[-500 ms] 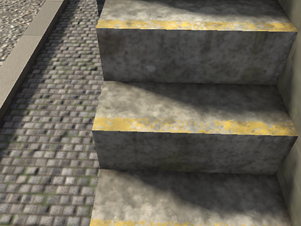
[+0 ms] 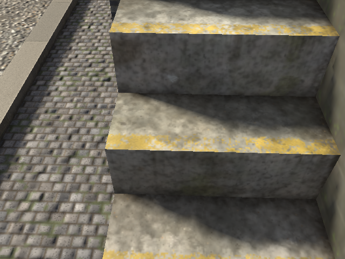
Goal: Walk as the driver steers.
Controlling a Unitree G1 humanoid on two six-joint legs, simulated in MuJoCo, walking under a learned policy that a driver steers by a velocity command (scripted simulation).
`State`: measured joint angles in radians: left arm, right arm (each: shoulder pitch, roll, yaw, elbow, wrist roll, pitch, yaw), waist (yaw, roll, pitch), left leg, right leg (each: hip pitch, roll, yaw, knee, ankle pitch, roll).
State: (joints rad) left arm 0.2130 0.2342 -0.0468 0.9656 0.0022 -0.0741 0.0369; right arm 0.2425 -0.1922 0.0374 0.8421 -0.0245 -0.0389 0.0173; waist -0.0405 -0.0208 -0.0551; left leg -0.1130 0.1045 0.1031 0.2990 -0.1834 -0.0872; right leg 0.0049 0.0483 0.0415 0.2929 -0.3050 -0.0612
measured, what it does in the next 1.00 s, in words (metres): stands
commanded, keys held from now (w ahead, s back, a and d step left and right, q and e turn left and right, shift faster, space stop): w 0.84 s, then no key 0.16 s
